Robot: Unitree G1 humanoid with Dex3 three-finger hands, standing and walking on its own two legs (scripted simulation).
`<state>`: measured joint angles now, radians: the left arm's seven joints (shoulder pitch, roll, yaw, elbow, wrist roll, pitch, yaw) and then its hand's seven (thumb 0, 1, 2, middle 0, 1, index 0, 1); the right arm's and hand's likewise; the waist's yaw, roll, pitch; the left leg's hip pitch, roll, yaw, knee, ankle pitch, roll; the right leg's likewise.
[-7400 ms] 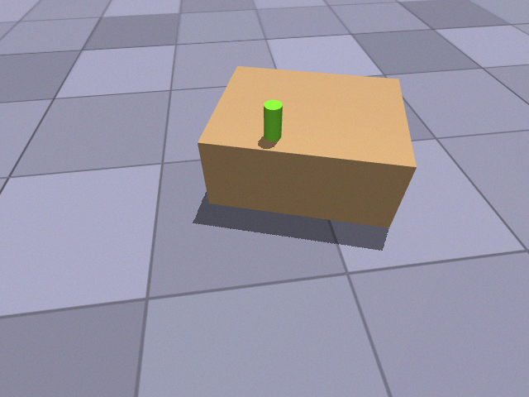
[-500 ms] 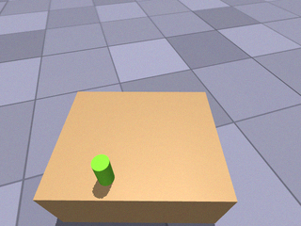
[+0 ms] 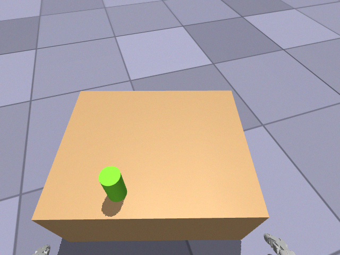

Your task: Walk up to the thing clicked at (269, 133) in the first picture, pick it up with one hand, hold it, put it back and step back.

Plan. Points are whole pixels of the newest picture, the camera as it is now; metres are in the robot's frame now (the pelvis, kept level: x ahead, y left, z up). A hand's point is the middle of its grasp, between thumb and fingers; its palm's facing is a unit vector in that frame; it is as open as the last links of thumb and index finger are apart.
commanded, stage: go down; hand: left
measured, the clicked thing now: (113, 184) +0.44 +0.21 -0.29
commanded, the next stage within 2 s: none
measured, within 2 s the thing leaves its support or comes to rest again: neither
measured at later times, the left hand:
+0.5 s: hand out of the picture +0.15 +0.28 -0.12, palm faces +0.07 -0.94 -0.33, open 17.3 cm
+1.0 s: hand out of the picture +0.13 +0.29 -0.11, palm faces +0.11 -0.94 -0.34, open 17.4 cm
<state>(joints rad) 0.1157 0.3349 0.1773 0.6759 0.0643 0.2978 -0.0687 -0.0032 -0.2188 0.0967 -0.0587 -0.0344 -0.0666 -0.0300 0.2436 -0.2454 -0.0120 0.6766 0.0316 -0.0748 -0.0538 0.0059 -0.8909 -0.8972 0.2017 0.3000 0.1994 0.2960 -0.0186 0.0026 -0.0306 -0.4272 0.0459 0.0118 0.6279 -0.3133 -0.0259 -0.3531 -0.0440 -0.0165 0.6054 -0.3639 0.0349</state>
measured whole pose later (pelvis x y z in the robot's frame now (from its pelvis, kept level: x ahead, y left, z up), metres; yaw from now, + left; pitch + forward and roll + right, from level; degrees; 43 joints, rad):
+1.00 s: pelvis -0.01 +0.00 -0.05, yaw +1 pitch +12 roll -3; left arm 0.39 0.41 0.25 0.09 -0.02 0.54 -0.14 -0.01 -0.53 0.04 -0.07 -0.02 -0.07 -0.03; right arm 0.27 -0.23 0.02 0.57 0.02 -0.22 -0.19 0.01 -0.86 -0.89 0.20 0.30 0.20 0.30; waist -0.02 0.03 -0.16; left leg -0.75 0.06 -0.06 1.02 -0.48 -0.03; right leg -0.63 -0.03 -0.06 0.96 -0.53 0.03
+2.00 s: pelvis -0.03 +0.01 -0.04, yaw +0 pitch +13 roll -3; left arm -0.33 0.71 0.55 0.94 -0.05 0.00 -0.47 -0.01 -0.43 0.07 -0.06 -0.01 -0.04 -0.03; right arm 0.31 -0.28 0.03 0.70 -0.02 -0.23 -0.18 0.01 -0.89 -0.90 0.20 0.30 0.20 0.30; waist -0.04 -0.01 -0.09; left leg -0.76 0.07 -0.03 0.96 -0.42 -0.02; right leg -0.66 -0.02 -0.03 0.89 -0.46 0.04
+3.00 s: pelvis -0.02 +0.02 -0.05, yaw -1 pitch +16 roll -4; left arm -0.47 0.82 0.64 1.07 -0.07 -0.13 -0.55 -0.01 -0.44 0.05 -0.06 -0.01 -0.05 -0.03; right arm 0.32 -0.29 0.05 0.69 -0.02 -0.18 -0.17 0.00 -0.90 -0.91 0.20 0.30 0.20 0.30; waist -0.06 -0.02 -0.09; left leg -0.85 0.08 -0.04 1.01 -0.44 -0.01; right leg -0.73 -0.01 -0.04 0.91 -0.46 0.05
